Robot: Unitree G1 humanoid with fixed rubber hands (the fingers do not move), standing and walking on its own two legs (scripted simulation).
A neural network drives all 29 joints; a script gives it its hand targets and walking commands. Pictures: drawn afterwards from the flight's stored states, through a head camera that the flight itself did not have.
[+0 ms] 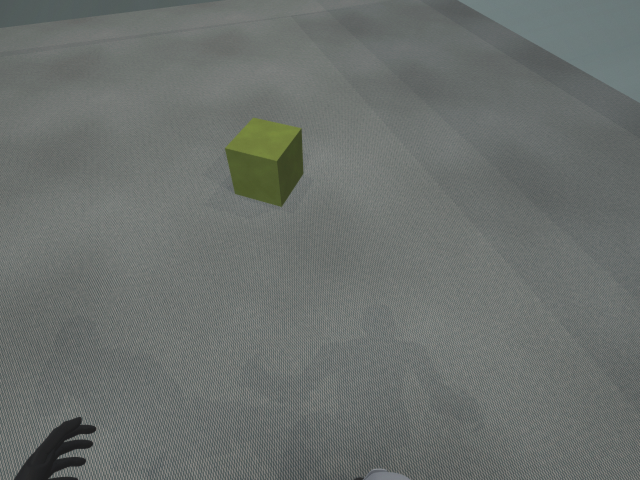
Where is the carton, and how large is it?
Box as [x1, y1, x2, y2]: [225, 118, 302, 206]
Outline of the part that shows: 252,118 225,147 234,190 237,194 281,206 302,174 301,128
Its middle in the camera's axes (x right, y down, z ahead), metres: -0.24 -0.37 +1.77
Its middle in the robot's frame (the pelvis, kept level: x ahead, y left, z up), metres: +1.52 +0.09 -0.62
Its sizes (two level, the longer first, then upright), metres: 0.255 0.243 0.258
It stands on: the floor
